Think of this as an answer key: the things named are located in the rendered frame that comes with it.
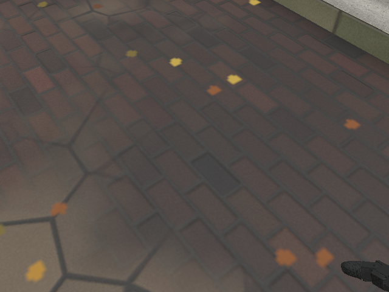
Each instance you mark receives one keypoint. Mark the robot right hand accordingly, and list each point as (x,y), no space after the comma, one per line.
(375,272)

